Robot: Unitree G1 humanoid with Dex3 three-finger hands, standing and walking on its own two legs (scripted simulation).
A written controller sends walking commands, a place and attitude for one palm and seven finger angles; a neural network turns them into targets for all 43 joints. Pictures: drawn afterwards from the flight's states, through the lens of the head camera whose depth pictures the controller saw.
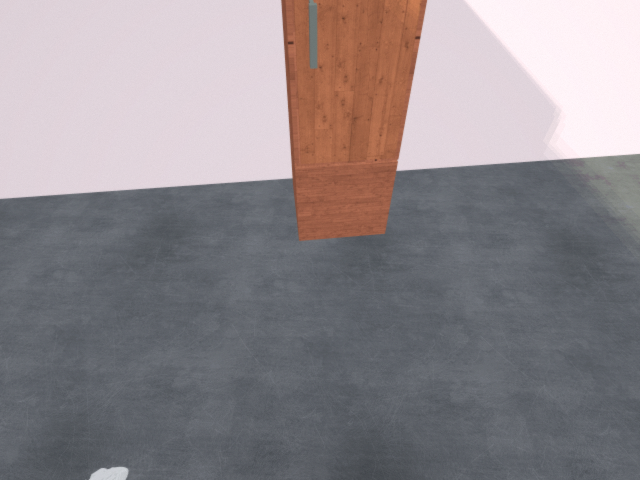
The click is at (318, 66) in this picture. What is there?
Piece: cupboard door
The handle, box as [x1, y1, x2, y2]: [309, 0, 316, 68]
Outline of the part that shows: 309,0 310,68 316,67 316,3 314,3 312,0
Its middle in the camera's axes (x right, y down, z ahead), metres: -0.02 -0.55 +1.03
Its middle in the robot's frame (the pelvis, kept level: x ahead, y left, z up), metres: +1.15 +0.09 +0.10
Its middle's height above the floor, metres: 0.86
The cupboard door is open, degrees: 0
